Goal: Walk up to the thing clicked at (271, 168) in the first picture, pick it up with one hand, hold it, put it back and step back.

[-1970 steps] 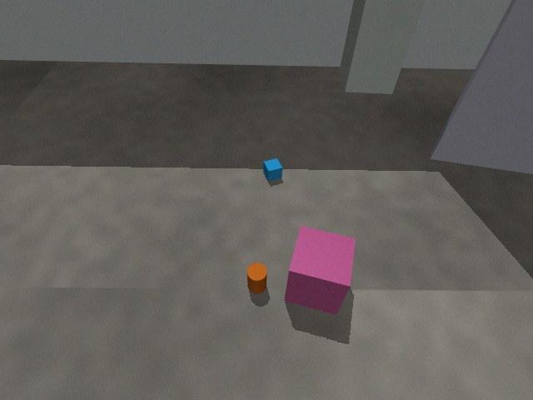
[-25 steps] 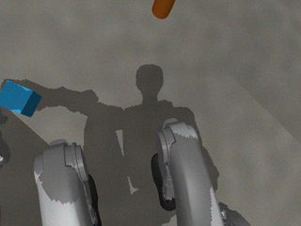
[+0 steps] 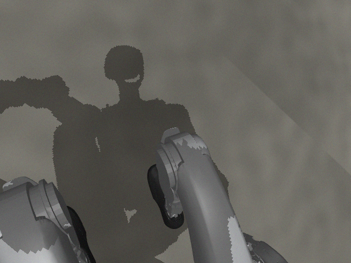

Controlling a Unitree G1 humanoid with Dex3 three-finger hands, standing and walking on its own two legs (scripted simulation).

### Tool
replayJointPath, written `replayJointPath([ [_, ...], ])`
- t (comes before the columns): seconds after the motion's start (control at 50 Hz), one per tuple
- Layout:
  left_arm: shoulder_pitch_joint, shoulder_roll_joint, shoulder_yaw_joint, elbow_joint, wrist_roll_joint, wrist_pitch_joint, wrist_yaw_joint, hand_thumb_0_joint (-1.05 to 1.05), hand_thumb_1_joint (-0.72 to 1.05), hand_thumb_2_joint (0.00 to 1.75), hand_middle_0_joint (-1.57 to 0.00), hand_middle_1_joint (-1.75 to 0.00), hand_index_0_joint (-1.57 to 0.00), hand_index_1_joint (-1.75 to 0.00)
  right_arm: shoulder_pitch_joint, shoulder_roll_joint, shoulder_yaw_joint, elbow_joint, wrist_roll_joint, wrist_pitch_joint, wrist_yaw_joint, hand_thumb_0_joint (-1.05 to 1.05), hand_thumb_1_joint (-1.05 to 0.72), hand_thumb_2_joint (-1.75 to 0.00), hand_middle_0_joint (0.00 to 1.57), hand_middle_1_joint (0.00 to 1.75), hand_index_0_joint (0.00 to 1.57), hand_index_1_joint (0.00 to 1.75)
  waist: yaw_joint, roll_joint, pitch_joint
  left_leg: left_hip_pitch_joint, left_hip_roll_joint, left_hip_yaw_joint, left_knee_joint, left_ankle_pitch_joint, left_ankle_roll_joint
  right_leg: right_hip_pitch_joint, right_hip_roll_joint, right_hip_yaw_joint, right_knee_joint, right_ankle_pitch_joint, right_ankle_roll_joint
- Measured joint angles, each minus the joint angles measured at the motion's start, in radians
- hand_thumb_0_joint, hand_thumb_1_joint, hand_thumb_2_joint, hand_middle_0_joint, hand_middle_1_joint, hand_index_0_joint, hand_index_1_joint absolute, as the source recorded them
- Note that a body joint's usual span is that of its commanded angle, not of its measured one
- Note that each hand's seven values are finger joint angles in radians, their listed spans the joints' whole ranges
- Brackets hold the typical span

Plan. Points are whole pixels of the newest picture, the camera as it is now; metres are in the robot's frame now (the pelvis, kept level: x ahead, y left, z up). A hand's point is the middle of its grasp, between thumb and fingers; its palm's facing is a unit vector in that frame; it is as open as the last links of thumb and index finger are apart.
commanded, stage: approach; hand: left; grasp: from above
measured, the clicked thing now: out of the picture +0.46 +0.34 -0.28
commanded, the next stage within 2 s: rest palm in 0.48 s
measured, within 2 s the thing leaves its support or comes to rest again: neither
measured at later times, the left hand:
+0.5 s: hand out of the picture +0.43 +0.37 -0.16, palm faces -0.04 -0.42 -0.91, open 14.3 cm
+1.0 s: hand out of the picture +0.45 +0.32 -0.23, palm faces -0.10 -0.42 -0.90, open 14.3 cm
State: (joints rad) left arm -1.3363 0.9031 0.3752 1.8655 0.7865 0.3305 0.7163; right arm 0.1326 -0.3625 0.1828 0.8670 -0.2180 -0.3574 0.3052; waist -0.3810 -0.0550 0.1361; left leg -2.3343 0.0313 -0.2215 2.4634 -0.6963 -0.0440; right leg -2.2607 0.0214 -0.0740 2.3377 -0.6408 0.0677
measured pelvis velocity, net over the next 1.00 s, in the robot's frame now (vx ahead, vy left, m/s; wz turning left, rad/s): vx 0.00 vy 0.00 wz -0.04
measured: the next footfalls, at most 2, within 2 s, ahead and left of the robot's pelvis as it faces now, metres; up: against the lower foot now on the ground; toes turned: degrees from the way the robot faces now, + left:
none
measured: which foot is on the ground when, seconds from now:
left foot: down 0.00-1.00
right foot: down 0.00-1.00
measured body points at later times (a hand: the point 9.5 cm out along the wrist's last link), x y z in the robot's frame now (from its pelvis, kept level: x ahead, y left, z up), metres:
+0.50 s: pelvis +0.00 +0.01 +0.01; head +0.26 +0.08 +0.37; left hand +0.43 +0.39 -0.11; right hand +0.00 -0.26 -0.07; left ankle +0.07 +0.14 -0.28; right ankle +0.11 -0.13 -0.28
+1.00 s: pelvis +0.00 +0.00 +0.01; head +0.30 +0.08 +0.33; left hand +0.45 +0.34 -0.18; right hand -0.01 -0.26 -0.05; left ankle +0.07 +0.14 -0.28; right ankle +0.11 -0.13 -0.28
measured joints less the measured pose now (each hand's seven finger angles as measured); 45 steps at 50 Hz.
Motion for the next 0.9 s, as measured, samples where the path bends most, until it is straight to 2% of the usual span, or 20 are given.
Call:
replayJointPath([
  [0.12,-0.063,0.057,0.039,-0.011,-0.013,0.031,0.048,0.00,-0.57,1.02,-0.11,-1.01,-0.09,-1.04,0.011,-0.017,0.044,-0.035,-0.013,0.011,0.028,0.00,-0.92,-0.90,0.19,0.30,0.20,0.30,-0.051,-0.023,0.044,0.011,0.005,-0.027,0.012,-0.019,-0.001,0.020,0.007,-0.023,-0.009,-0.006,0.004],
  [0.22,-0.051,0.078,0.056,-0.075,-0.018,0.071,0.054,0.00,-0.59,1.03,-0.10,-1.02,-0.08,-1.05,0.036,-0.029,0.052,-0.069,0.007,0.038,0.059,0.00,-0.93,-0.90,0.19,0.30,0.20,0.30,-0.056,-0.013,0.046,0.011,0.010,-0.044,0.021,-0.033,0.000,0.026,0.015,-0.037,-0.016,-0.009,0.007],
  [0.28,-0.006,0.067,0.067,-0.130,-0.041,0.098,0.045,0.00,-0.59,1.03,-0.10,-1.02,-0.08,-1.05,0.056,-0.029,0.039,-0.088,0.030,0.062,0.075,0.00,-0.93,-0.90,0.19,0.30,0.20,0.30,-0.038,0.007,0.027,0.010,0.015,-0.046,0.019,-0.037,0.003,0.025,0.018,-0.039,-0.023,-0.009,0.010],
  [0.34,0.051,0.039,0.089,-0.180,-0.086,0.123,0.035,0.00,-0.59,1.03,-0.09,-1.02,-0.07,-1.05,0.079,-0.024,0.019,-0.099,0.057,0.082,0.091,0.00,-0.93,-0.90,0.19,0.30,0.20,0.30,-0.004,0.029,-0.010,0.010,0.019,-0.043,0.013,-0.040,0.004,0.023,0.021,-0.037,-0.029,-0.009,0.010],
  [0.42,0.113,0.010,0.086,-0.185,-0.142,0.155,0.009,0.00,-0.59,1.02,-0.09,-1.02,-0.07,-1.05,0.086,-0.016,-0.004,-0.092,0.086,0.099,0.099,0.00,-0.93,-0.90,0.19,0.30,0.20,0.30,0.040,0.050,-0.063,0.015,0.022,-0.033,0.005,-0.039,0.009,0.025,0.021,-0.030,-0.033,-0.009,0.010],
  [0.48,0.133,0.003,0.057,-0.154,-0.169,0.166,-0.016,0.00,-0.58,1.01,-0.09,-1.02,-0.07,-1.04,0.072,-0.011,-0.022,-0.076,0.091,0.097,0.095,0.00,-0.93,-0.90,0.19,0.30,0.20,0.30,0.060,0.054,-0.084,0.021,0.019,-0.021,-0.001,-0.030,0.012,0.031,0.016,-0.021,-0.032,-0.007,0.009],
  [0.54,0.139,-0.005,0.008,-0.133,-0.179,0.161,-0.042,0.00,-0.56,0.99,-0.09,-1.03,-0.08,-1.05,0.049,-0.004,-0.034,-0.052,0.087,0.086,0.086,0.00,-0.93,-0.90,0.19,0.30,0.20,0.30,0.072,0.047,-0.081,0.027,0.014,-0.011,-0.006,-0.016,0.015,0.038,0.011,-0.014,-0.031,-0.002,0.005],
  [0.62,0.137,-0.027,-0.050,-0.128,-0.174,0.133,-0.059,0.00,-0.53,0.95,-0.09,-1.06,-0.10,-1.06,0.016,0.002,-0.037,-0.026,0.074,0.062,0.073,0.00,-0.92,-0.90,0.19,0.30,0.19,0.30,0.077,0.029,-0.052,0.034,0.005,-0.007,-0.010,-0.001,0.014,0.048,0.004,-0.011,-0.029,0.004,-0.004],
  [0.7,0.120,-0.051,-0.065,-0.120,-0.158,0.095,-0.049,0.00,-0.51,0.94,-0.08,-1.07,-0.10,-1.06,-0.008,0.003,-0.020,-0.013,0.061,0.038,0.063,0.00,-0.92,-0.90,0.19,0.30,0.19,0.30,0.065,0.008,-0.024,0.033,-0.003,-0.010,-0.013,0.007,0.010,0.051,-0.002,-0.015,-0.029,0.006,-0.005],
  [0.78,0.097,-0.048,-0.035,-0.092,-0.124,0.066,-0.018,0.00,-0.52,0.95,-0.09,-1.05,-0.10,-1.05,-0.021,0.001,0.006,-0.021,0.050,0.021,0.059,0.00,-0.92,-0.90,0.19,0.30,0.19,0.30,0.037,-0.013,0.004,0.033,-0.004,-0.024,-0.011,0.004,0.002,0.051,-0.001,-0.026,-0.032,0.007,-0.006],
  [0.84,0.084,-0.024,0.008,-0.075,-0.099,0.050,0.018,0.00,-0.53,0.96,-0.09,-1.03,-0.09,-1.04,-0.024,-0.004,0.025,-0.039,0.037,0.013,0.059,0.00,-0.92,-0.90,0.19,0.30,0.19,0.30,0.015,-0.027,0.031,0.038,-0.002,-0.035,-0.009,-0.003,-0.004,0.055,0.002,-0.035,-0.034,0.006,-0.006],
  [0.9,0.074,0.008,0.030,-0.066,-0.087,0.041,0.054,0.00,-0.55,0.98,-0.09,-1.01,-0.09,-1.03,-0.026,-0.014,0.046,-0.054,0.021,0.008,0.064,0.00,-0.92,-0.90,0.19,0.30,0.19,0.30,-0.003,-0.037,0.058,0.045,0.002,-0.042,-0.006,-0.010,-0.007,0.059,0.005,-0.040,-0.034,0.004,-0.005],
])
